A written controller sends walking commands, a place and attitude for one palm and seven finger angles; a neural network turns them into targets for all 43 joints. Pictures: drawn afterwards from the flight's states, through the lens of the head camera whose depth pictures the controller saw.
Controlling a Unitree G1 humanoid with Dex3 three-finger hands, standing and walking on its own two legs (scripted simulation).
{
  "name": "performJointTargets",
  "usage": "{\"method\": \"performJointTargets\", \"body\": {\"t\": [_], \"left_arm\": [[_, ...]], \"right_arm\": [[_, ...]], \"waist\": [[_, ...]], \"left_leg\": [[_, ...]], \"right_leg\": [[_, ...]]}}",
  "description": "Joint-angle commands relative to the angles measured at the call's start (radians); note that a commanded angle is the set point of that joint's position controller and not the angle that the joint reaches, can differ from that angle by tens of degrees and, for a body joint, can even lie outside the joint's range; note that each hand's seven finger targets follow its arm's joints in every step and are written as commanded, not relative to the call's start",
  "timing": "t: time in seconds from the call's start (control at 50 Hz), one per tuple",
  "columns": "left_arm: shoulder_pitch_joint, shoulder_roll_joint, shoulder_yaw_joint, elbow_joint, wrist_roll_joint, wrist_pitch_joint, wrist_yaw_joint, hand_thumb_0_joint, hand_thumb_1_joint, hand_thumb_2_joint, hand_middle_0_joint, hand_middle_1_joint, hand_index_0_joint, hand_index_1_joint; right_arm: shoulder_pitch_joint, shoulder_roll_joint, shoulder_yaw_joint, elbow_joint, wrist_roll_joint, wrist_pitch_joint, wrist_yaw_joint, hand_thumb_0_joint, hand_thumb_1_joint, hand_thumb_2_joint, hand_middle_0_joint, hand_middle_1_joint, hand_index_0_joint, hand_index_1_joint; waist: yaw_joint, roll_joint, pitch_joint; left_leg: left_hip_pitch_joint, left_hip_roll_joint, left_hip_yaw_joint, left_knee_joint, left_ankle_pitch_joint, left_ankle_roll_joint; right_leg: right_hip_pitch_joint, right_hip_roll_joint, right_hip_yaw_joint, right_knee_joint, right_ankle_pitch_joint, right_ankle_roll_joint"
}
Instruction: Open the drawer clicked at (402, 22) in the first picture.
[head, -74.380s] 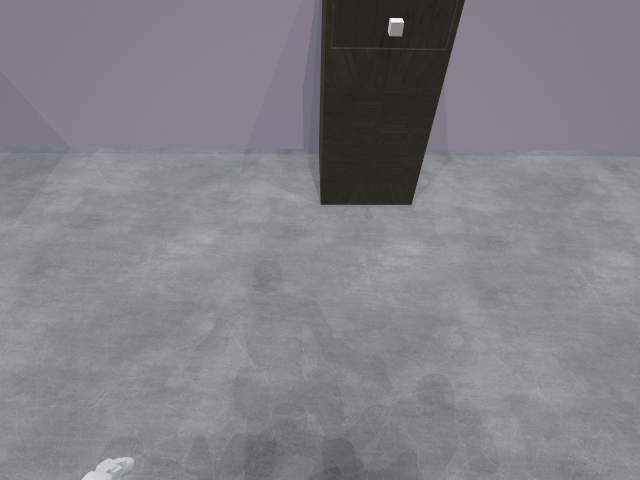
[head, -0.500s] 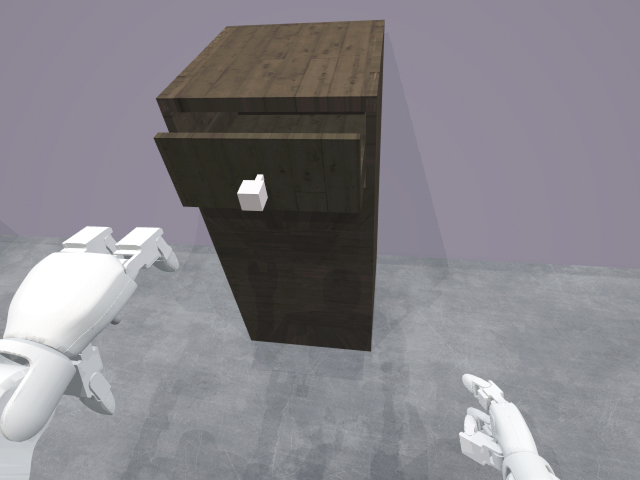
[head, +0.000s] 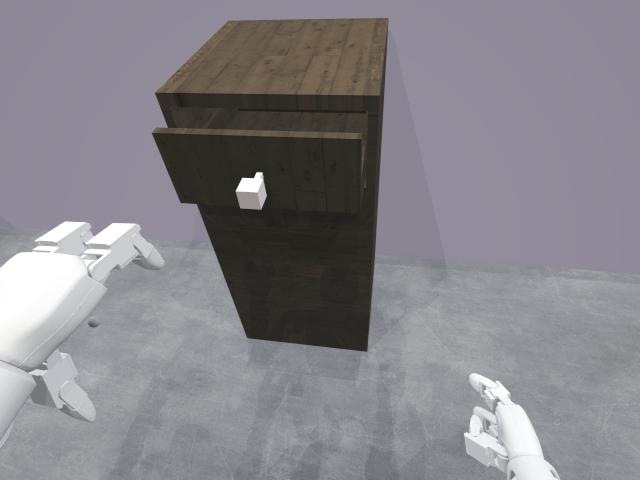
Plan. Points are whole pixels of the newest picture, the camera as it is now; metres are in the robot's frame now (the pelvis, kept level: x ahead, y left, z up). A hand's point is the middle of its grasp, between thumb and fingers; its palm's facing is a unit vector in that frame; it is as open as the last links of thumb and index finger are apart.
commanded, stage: draw the hand back to the body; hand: left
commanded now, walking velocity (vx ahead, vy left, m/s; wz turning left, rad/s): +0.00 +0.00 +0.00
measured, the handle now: (254, 187) +0.58 +0.23 +0.04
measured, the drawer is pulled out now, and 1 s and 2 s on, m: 0.09 0.09 0.09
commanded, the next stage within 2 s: step back with the hand held close in 0.96 s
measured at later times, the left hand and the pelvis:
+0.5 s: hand (93, 275) +0.21 +0.23 +0.23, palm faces +0.44 -0.80 -0.41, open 11.0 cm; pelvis +0.01 +0.00 +0.01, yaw -1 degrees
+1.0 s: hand (88, 299) +0.19 +0.23 +0.22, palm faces +0.46 -0.80 -0.37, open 7.6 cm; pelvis +0.00 -0.01 +0.01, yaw +0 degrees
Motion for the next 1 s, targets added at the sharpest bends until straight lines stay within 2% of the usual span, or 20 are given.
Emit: {"method": "performJointTargets", "body": {"t": [0.0,0.02,0.04,0.06,0.1,0.12,0.14,0.2,0.28,0.3,0.38,0.4,0.52,0.56,0.58,0.7,0.74,0.84,0.94,0.98], "left_arm": [[-0.112,-0.069,0.266,0.045,-0.495,-0.084,0.184,0.0,-0.395,0.345,-0.292,-1.133,-0.292,-1.133],[-0.108,-0.123,0.257,-0.014,-0.547,-0.107,0.193,0.0,-0.36,0.36,-0.29,-1.11,-0.29,-1.11],[-0.149,-0.125,0.252,-0.073,-0.565,-0.129,0.208,0.0,-0.325,0.375,-0.287,-1.087,-0.287,-1.087],[-0.152,-0.138,0.249,-0.106,-0.569,-0.15,0.226,0.0,-0.29,0.39,-0.285,-1.065,-0.285,-1.065],[-0.131,-0.18,0.203,-0.151,-0.57,-0.179,0.252,0.0,-0.22,0.42,-0.28,-1.02,-0.28,-1.02],[-0.117,-0.223,0.154,-0.167,-0.568,-0.189,0.258,0.0,-0.185,0.435,-0.277,-0.997,-0.277,-0.997],[-0.104,-0.226,0.145,-0.177,-0.568,-0.193,0.265,0.0,-0.15,0.45,-0.275,-0.975,-0.275,-0.975],[-0.138,-0.168,0.176,-0.215,-0.557,-0.206,0.285,0.0,-0.045,0.495,-0.268,-0.908,-0.268,-0.908],[-0.123,-0.18,0.189,-0.195,-0.559,-0.211,0.284,0.0,0.095,0.555,-0.257,-0.817,-0.257,-0.817],[-0.119,-0.157,0.214,-0.187,-0.557,-0.213,0.286,0.0,0.13,0.57,-0.255,-0.795,-0.255,-0.795],[-0.081,-0.218,0.188,-0.111,-0.571,-0.206,0.269,0.0,0.27,0.63,-0.245,-0.705,-0.245,-0.705],[-0.078,-0.223,0.188,-0.084,-0.576,-0.203,0.266,0.0,0.305,0.645,-0.242,-0.683,-0.242,-0.683],[-0.072,-0.225,0.184,-0.117,-0.573,-0.203,0.264,0.0,0.515,0.735,-0.228,-0.548,-0.228,-0.548],[-0.066,-0.218,0.185,-0.147,-0.572,-0.201,0.266,0.0,0.585,0.765,-0.223,-0.502,-0.223,-0.502],[-0.059,-0.213,0.193,-0.143,-0.572,-0.198,0.268,0.0,0.62,0.78,-0.22,-0.48,-0.22,-0.48],[-0.112,-0.205,0.181,-0.171,-0.564,-0.19,0.273,0.0,0.83,0.87,-0.205,-0.345,-0.205,-0.345],[-0.1,-0.22,0.175,-0.137,-0.566,-0.188,0.275,0.0,0.9,0.9,-0.2,-0.3,-0.2,-0.3],[-0.099,-0.228,0.178,-0.092,-0.573,-0.184,0.273,0.0,0.9,0.9,-0.2,-0.3,-0.2,-0.3],[-0.103,-0.23,0.168,-0.119,-0.57,-0.189,0.27,0.0,0.9,0.9,-0.2,-0.3,-0.2,-0.3],[-0.097,-0.223,0.172,-0.121,-0.57,-0.189,0.271,0.0,0.9,0.9,-0.2,-0.3,-0.2,-0.3]], "right_arm": [[-0.072,-0.054,-0.057,-0.1,-0.002,-0.15,-0.038,0.0,-0.9,-0.9,0.2,0.3,0.2,0.3],[-0.067,-0.048,-0.06,-0.11,0.0,-0.156,-0.043,0.0,-0.9,-0.9,0.2,0.3,0.2,0.3],[-0.071,-0.049,-0.064,-0.11,0.002,-0.169,-0.047,0.0,-0.9,-0.9,0.2,0.3,0.2,0.3],[-0.073,-0.046,-0.065,-0.107,-0.002,-0.185,-0.048,0.0,-0.9,-0.9,0.2,0.3,0.2,0.3],[-0.084,-0.041,-0.061,-0.09,-0.007,-0.216,-0.047,0.0,-0.9,-0.9,0.2,0.3,0.2,0.3],[-0.076,-0.036,-0.057,-0.093,-0.012,-0.229,-0.044,0.0,-0.9,-0.9,0.2,0.3,0.2,0.3],[-0.078,-0.037,-0.058,-0.084,-0.014,-0.237,-0.042,0.0,-0.9,-0.9,0.2,0.3,0.2,0.3],[-0.084,-0.042,-0.057,-0.067,-0.02,-0.258,-0.043,0.0,-0.9,-0.9,0.2,0.3,0.2,0.3],[-0.075,-0.027,-0.055,-0.058,-0.018,-0.26,-0.04,0.0,-0.9,-0.9,0.2,0.3,0.2,0.3],[-0.077,-0.029,-0.06,-0.052,-0.016,-0.261,-0.039,0.0,-0.9,-0.9,0.2,0.3,0.2,0.3],[-0.072,-0.03,-0.069,-0.048,-0.012,-0.244,-0.03,0.0,-0.9,-0.9,0.2,0.3,0.2,0.3],[-0.074,-0.03,-0.074,-0.047,-0.009,-0.239,-0.029,0.0,-0.9,-0.9,0.2,0.3,0.2,0.3],[-0.075,-0.033,-0.079,-0.055,-0.008,-0.221,-0.028,0.0,-0.9,-0.9,0.2,0.3,0.2,0.3],[-0.079,-0.032,-0.079,-0.06,-0.01,-0.22,-0.03,0.0,-0.9,-0.9,0.2,0.3,0.2,0.3],[-0.081,-0.03,-0.078,-0.059,-0.012,-0.218,-0.031,0.0,-0.9,-0.9,0.2,0.3,0.2,0.3],[-0.079,-0.027,-0.07,-0.056,-0.01,-0.227,-0.039,0.0,-0.9,-0.9,0.2,0.3,0.2,0.3],[-0.078,-0.024,-0.069,-0.054,-0.012,-0.227,-0.039,0.0,-0.9,-0.9,0.2,0.3,0.2,0.3],[-0.084,-0.023,-0.069,-0.053,-0.01,-0.221,-0.038,0.0,-0.9,-0.9,0.2,0.3,0.2,0.3],[-0.088,-0.026,-0.07,-0.06,-0.009,-0.222,-0.035,0.0,-0.9,-0.9,0.2,0.3,0.2,0.3],[-0.09,-0.025,-0.07,-0.059,-0.011,-0.223,-0.035,0.0,-0.9,-0.9,0.2,0.3,0.2,0.3]], "waist": [[-0.091,-0.146,0.069],[-0.079,-0.126,-0.009],[-0.078,-0.086,-0.06],[-0.069,-0.061,-0.109],[-0.059,0.015,-0.138],[-0.058,0.004,-0.137],[-0.056,0.008,-0.124],[-0.045,0.015,-0.089],[-0.043,0.042,-0.053],[-0.039,0.02,-0.05],[-0.048,-0.029,-0.035],[-0.05,-0.089,-0.027],[-0.049,-0.046,-0.091],[-0.048,-0.059,-0.103],[-0.046,-0.076,-0.102],[-0.057,-0.006,-0.05],[-0.056,-0.034,-0.03],[-0.053,-0.069,-0.006],[-0.049,-0.025,-0.033],[-0.047,-0.048,-0.034]], "left_leg": [[0.043,0.029,0.046,-0.078,0.166,0.005],[0.065,0.02,0.053,-0.087,0.185,0.004],[0.094,0.015,0.062,-0.09,0.189,0.004],[0.114,0.009,0.064,-0.096,0.194,0.003],[0.137,0.002,0.073,-0.1,0.209,0.004],[0.126,-0.001,0.067,-0.109,0.229,0.006],[0.117,-0.002,0.065,-0.114,0.248,0.007],[0.094,-0.006,0.057,-0.129,0.264,0.003],[0.087,-0.008,0.06,-0.14,0.292,-0.002],[0.091,-0.005,0.061,-0.137,0.303,-0.004],[0.094,0.003,0.066,-0.143,0.322,-0.003],[0.096,0.005,0.065,-0.145,0.306,-0.001],[0.124,0.001,0.069,-0.146,0.3,0.004],[0.129,-0.002,0.071,-0.14,0.315,0.006],[0.126,-0.003,0.068,-0.138,0.321,0.006],[0.127,-0.008,0.067,-0.139,0.263,0.0],[0.118,-0.005,0.06,-0.144,0.255,0.002],[0.108,-0.005,0.06,-0.149,0.216,0.004],[0.116,-0.006,0.06,-0.152,0.212,0.002],[0.118,-0.006,0.059,-0.15,0.223,0.004]], "right_leg": [[-0.036,0.015,-0.032,-0.1,0.169,0.013],[0.005,0.002,-0.043,-0.105,0.182,0.018],[0.025,-0.008,-0.034,-0.103,0.191,0.021],[0.05,-0.009,-0.032,-0.101,0.192,0.02],[0.066,-0.015,-0.017,-0.101,0.203,0.015],[0.077,-0.018,-0.022,-0.097,0.213,0.013],[0.085,-0.019,-0.02,-0.097,0.234,0.01],[0.094,-0.017,-0.02,-0.104,0.238,0.002],[0.094,-0.017,-0.018,-0.111,0.262,-0.003],[0.092,-0.011,-0.019,-0.119,0.271,-0.003],[0.09,-0.009,-0.023,-0.115,0.293,0.005],[0.082,-0.005,-0.026,-0.128,0.28,0.008],[0.1,-0.015,-0.013,-0.122,0.274,0.008],[0.104,-0.013,-0.013,-0.122,0.298,0.009],[0.105,-0.012,-0.016,-0.121,0.304,0.01],[0.063,-0.009,-0.011,-0.146,0.235,0.007],[0.058,-0.009,-0.015,-0.144,0.223,0.007],[0.049,-0.009,-0.01,-0.158,0.183,0.01],[0.061,-0.012,-0.006,-0.154,0.169,0.007],[0.064,-0.01,-0.006,-0.152,0.185,0.008]]}}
